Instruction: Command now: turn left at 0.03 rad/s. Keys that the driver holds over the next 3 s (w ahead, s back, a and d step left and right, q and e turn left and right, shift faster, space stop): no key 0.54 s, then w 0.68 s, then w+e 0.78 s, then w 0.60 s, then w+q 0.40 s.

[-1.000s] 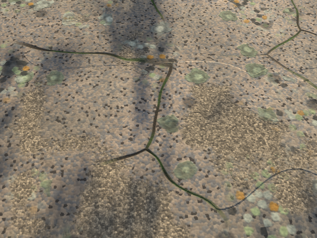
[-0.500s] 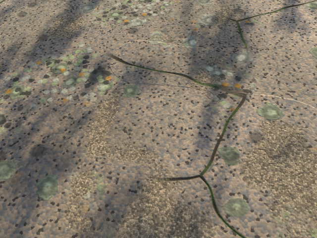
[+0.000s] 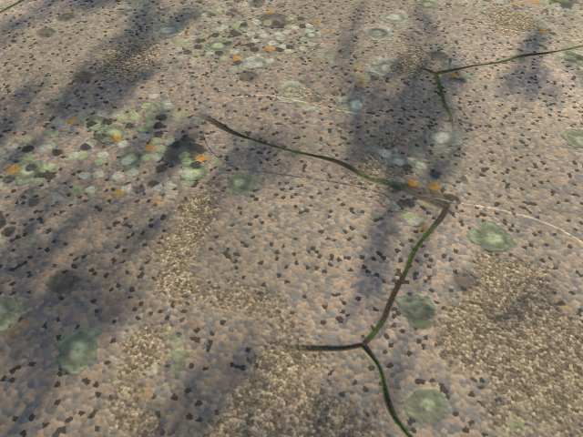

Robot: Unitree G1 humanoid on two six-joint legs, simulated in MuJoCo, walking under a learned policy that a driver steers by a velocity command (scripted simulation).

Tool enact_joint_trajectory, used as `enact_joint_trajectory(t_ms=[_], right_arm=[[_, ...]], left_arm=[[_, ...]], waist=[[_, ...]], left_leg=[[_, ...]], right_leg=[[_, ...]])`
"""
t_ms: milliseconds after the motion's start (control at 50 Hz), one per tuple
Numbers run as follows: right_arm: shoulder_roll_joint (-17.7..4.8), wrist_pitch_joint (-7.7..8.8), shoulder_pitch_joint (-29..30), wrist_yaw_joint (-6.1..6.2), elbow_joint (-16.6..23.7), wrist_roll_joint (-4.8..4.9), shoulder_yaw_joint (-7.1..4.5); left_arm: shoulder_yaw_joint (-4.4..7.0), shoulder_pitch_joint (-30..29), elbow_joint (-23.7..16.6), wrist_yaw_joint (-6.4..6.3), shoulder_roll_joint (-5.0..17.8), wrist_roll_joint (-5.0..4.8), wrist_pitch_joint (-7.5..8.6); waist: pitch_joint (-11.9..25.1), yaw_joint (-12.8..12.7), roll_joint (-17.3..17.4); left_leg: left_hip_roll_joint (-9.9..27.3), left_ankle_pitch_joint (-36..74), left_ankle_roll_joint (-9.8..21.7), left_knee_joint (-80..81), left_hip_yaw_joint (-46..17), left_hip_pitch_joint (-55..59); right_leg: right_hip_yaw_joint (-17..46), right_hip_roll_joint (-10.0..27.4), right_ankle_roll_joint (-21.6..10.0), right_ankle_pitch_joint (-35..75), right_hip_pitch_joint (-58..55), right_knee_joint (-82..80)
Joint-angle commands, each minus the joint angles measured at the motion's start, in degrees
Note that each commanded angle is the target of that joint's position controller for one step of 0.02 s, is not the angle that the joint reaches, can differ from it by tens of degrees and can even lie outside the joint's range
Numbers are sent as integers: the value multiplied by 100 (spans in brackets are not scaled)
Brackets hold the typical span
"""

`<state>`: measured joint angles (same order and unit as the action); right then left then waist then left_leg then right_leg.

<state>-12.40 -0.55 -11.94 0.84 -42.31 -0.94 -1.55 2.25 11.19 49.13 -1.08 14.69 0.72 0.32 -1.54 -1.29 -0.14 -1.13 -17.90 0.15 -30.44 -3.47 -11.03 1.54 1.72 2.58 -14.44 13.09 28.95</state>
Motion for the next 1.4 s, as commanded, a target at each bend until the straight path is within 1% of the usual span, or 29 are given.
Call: enact_joint_trajectory(t_ms=[20,540,580,620,660,680,720,760,780,800,820,840,880,920,960,1020,1080,1140,1180,1200,1220,1240,1260,1280,1300,1320,1340,1360,1400], right_arm=[[-690,101,57,25,260,10,-173],[-605,125,-361,111,-1036,73,-97],[-671,90,-495,140,-1165,113,-122],[-909,90,-574,155,-1155,170,-190],[-1198,198,-842,134,-1219,231,-285],[-1223,253,-817,125,-1221,256,-306],[-1087,315,-391,93,-1098,277,-271],[-909,310,126,66,-919,295,-219],[-543,357,214,38,-840,220,-114],[-419,456,253,81,-578,255,-104],[-691,538,246,75,-597,363,-166],[-700,601,147,15,-659,412,-169],[-736,674,170,-40,-771,309,-216],[-706,672,347,-121,-757,231,-255],[-501,623,597,-173,-677,214,-212],[-287,602,1401,-204,-371,224,-98],[-360,598,1885,-266,-200,266,-60],[-521,626,2076,-339,-59,283,-77],[-747,655,1748,-359,-101,267,-171],[-920,651,1234,-339,-232,264,-266],[-1138,626,253,-295,-539,287,-406],[-1455,599,-817,-223,-772,229,-513],[-1864,583,-1332,-250,-939,146,-585],[-1282,596,-1145,-258,-939,162,-422],[-1055,638,-542,-241,-882,170,-340],[-887,687,-18,-243,-794,153,-286],[-699,740,260,-272,-803,106,-242],[-571,783,393,-289,-855,40,-209],[-491,810,362,-289,-987,31,-207]], left_arm=[[136,-36,-150,-43,577,-14,53],[103,202,1012,-178,463,-68,-39],[91,323,1121,-189,384,-109,-56],[92,164,1024,-185,371,-136,-3],[37,-10,879,-97,148,-170,192],[35,-40,842,-37,152,-196,293],[39,206,881,68,148,-268,446],[121,1192,1322,103,234,-214,505],[219,1890,1488,91,570,-161,508],[369,2492,1555,175,1336,-146,548],[230,2093,1454,195,965,-58,622],[142,1665,1288,187,641,-93,669],[75,1293,1119,219,509,-127,672],[-27,1496,1147,194,230,-83,595],[-36,1721,1169,121,314,-66,528],[-17,1718,1078,21,542,-44,467],[24,1920,1110,-12,664,-98,470],[79,1922,1142,-23,694,-174,448],[138,1773,1084,-21,811,-152,399],[166,1688,1045,-19,874,-121,354],[148,1613,993,-15,820,-79,299],[64,1606,846,4,648,-12,289],[-197,2435,801,86,-335,-58,395],[-76,2033,857,104,177,-233,557],[67,1386,585,96,606,-417,641],[87,1073,506,42,643,-420,660],[134,976,508,-13,567,-337,615],[159,1152,549,-29,429,-297,518],[165,1307,569,-19,178,-304,341]], waist=[[80,14,156],[-58,37,40],[-24,69,167],[-473,175,494],[-710,286,1139],[-846,274,1189],[-892,-17,1058],[-601,-469,577],[-225,-654,-491],[-38,-712,-1929],[-298,-463,-1228],[-625,-268,-787],[-640,-135,-478],[-456,-172,-576],[-387,-218,-545],[-558,-331,-448],[-720,-398,-558],[-776,-241,-541],[-416,65,-622],[-9,364,-730],[583,838,-704],[1311,1221,-311],[2430,759,1381],[2181,939,1069],[1088,766,897],[625,546,410],[333,356,240],[285,134,412],[136,-13,495]], left_leg=[[394,810,178,744,-435,-355],[161,1030,81,785,-85,-222],[87,-681,204,911,-92,-255],[449,-2593,552,1299,-691,-574],[1340,-3265,1070,1950,-1978,-466],[1637,-3127,1273,2114,-2401,-615],[1584,-2439,1175,1943,-2118,-723],[825,-1351,713,1029,-1012,-1472],[247,-654,360,-700,-144,-2019],[-316,-1245,140,-2204,330,-3054],[-1,-1418,212,-3268,-187,-3457],[279,-845,337,-3637,-300,-3752],[618,121,427,-3391,-93,-3803],[721,625,338,-2944,137,-3446],[673,904,168,-2495,354,-3407],[517,1505,3,-1225,548,-2984],[362,1948,20,-473,659,-2475],[361,1913,240,-62,510,-2384],[179,1634,431,15,593,-1778],[-8,1474,551,-53,718,-1058],[-148,1461,715,-21,805,164],[757,1099,1046,-153,-251,2043],[2363,-585,2020,627,-3237,3912],[2368,-1134,1849,1485,-4044,3446],[2224,-817,1496,1605,-3042,2492],[2044,-49,1323,1745,-2195,1541],[1827,552,1185,1908,-1523,816],[1612,827,1054,2060,-979,363],[1457,1037,1036,2306,-406,-77]], right_leg=[[80,92,-23,720,-261,-289],[-3,24,-86,812,-312,-425],[-282,-233,-147,-555,-189,-196],[-429,-386,-268,-1755,519,309],[-493,-346,-339,-1229,1095,1274],[-289,-151,-447,-1096,1166,1542],[-244,-15,-683,-1236,812,913],[-282,-205,-681,-256,-999,-303],[1052,649,-850,-669,-1820,-941],[3552,1868,-1660,-1522,-2300,-1923],[4084,2165,-1886,-1884,-1993,-2067],[3460,1989,-1739,-1752,-1847,-2026],[2289,1528,-1355,-755,-1821,-2084],[1387,1146,-1162,597,-1783,-2112],[937,1025,-1215,1498,-1784,-2114],[537,899,-1225,1620,-1247,-2314],[380,981,-1268,1500,-1021,-2492],[298,1237,-1192,1980,-1504,-2311],[182,1321,-1069,3519,-1854,-1724],[79,1272,-991,4640,-1899,-1066],[-97,1037,-845,5167,-1617,61],[-111,788,-697,3777,-235,1748],[-83,-389,-341,-617,1852,4025],[769,-351,-477,-1685,2403,4829],[663,-58,-585,-1283,2820,5016],[537,276,-613,-705,2575,4770],[489,462,-597,-361,2289,4450],[548,633,-600,-143,1859,4206],[502,699,-602,-73,1633,3982]])
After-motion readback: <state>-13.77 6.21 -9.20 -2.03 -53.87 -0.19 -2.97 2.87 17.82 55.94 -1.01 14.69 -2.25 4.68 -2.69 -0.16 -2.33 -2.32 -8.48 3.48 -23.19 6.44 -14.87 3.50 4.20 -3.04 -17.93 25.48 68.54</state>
